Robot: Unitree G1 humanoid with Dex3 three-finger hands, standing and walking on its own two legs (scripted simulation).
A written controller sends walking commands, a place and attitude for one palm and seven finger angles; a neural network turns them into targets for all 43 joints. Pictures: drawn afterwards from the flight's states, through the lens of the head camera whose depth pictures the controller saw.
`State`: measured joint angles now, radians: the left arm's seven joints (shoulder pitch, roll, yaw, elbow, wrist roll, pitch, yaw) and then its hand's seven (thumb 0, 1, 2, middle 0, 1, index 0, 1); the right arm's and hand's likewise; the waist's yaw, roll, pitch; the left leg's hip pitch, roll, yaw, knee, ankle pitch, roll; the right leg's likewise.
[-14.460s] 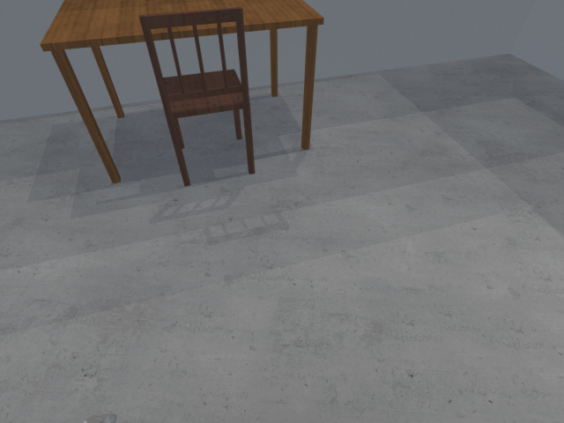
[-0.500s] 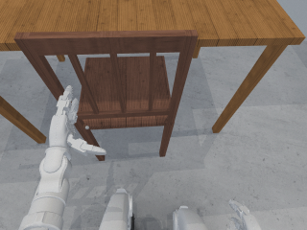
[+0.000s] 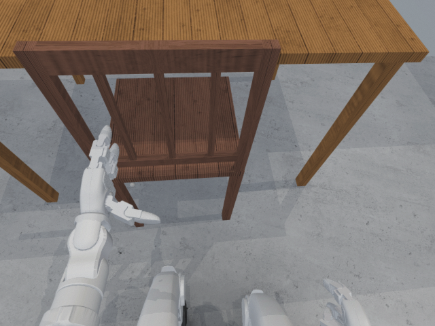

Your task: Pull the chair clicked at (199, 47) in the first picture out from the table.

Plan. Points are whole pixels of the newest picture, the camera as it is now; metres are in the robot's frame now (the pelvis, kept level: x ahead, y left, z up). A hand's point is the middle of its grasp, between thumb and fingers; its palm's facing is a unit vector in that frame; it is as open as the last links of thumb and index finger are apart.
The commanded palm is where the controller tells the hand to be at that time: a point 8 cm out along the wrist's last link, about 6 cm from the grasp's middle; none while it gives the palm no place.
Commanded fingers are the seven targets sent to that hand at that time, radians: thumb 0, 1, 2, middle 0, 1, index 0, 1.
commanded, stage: push the fingers through the gap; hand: left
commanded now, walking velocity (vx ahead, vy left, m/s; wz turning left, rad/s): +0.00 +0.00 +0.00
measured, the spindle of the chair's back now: (166, 121) +0.51 +0.12 +0.01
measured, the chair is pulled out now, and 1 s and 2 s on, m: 0.00 0.00 0.00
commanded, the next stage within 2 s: hook a spindle and tug to test in 1.44 s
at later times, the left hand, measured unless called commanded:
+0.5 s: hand (128, 147) +0.43 +0.18 +0.03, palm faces +0.14 -0.99 -0.07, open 16.9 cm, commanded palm +0.40 +0.22 +0.03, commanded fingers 0.00 -0.50 0.30 -0.06 -0.08 -0.06 -0.08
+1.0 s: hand (129, 134) +0.46 +0.19 +0.03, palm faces +0.14 -0.99 -0.04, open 16.9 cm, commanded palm +0.44 +0.23 +0.03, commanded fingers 0.00 -0.50 0.30 -0.06 -0.08 -0.06 -0.08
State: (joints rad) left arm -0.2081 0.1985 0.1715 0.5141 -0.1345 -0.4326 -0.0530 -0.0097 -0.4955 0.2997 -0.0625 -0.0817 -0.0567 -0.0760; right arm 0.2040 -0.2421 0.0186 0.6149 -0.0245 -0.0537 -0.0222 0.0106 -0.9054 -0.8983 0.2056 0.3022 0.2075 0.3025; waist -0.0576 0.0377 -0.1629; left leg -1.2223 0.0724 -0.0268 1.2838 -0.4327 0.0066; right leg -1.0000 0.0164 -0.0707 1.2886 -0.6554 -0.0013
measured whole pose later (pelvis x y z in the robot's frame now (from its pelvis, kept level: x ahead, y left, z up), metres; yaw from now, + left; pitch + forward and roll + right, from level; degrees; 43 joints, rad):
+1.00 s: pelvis +0.00 -0.01 -0.01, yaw -1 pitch +25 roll -4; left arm -0.63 0.36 0.37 0.92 -0.10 -0.44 -0.09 -0.01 -0.49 0.30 -0.06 -0.08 -0.06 -0.08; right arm 0.26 -0.26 0.02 0.66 -0.04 0.01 0.01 0.01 -0.91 -0.90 0.20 0.30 0.21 0.30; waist -0.12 0.05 -0.17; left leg -1.31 0.09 -0.03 1.31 -0.43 0.00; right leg -1.10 0.03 -0.07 1.33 -0.66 -0.01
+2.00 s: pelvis +0.00 +0.00 -0.01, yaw -2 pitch +26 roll -5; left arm -0.68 0.37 0.38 0.96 -0.07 -0.46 -0.07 -0.01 -0.39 0.34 -0.32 -0.88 -0.31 -0.87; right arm 0.28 -0.24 0.02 0.66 -0.05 0.05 0.02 0.01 -0.91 -0.90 0.20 0.30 0.21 0.30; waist -0.13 0.05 -0.17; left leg -1.33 0.09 -0.02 1.31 -0.43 0.01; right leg -1.12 0.04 -0.06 1.31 -0.65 0.00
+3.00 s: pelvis +0.02 +0.00 +0.00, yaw -2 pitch +25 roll -4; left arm -0.48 0.31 0.33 0.75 -0.13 -0.44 -0.05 0.01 0.81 0.81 -0.45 -1.44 -0.43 -1.45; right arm 0.27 -0.24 0.01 0.63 -0.03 0.04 0.03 0.01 -0.91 -0.90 0.20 0.30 0.21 0.30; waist -0.12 0.04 -0.17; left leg -1.25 0.09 0.00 1.27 -0.45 0.01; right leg -1.04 0.03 -0.03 1.26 -0.66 0.01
